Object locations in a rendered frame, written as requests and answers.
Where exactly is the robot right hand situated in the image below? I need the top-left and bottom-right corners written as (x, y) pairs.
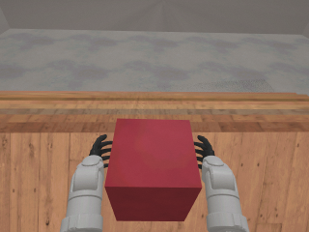
top-left (193, 135), bottom-right (215, 169)

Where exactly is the robot right forearm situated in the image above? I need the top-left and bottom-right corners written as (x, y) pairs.
top-left (202, 156), bottom-right (250, 232)

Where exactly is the carton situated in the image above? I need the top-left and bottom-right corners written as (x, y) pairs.
top-left (104, 118), bottom-right (202, 221)

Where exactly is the robot left hand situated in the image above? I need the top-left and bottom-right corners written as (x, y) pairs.
top-left (89, 134), bottom-right (113, 168)

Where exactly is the robot left forearm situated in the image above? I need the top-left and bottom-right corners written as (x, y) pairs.
top-left (60, 155), bottom-right (104, 232)

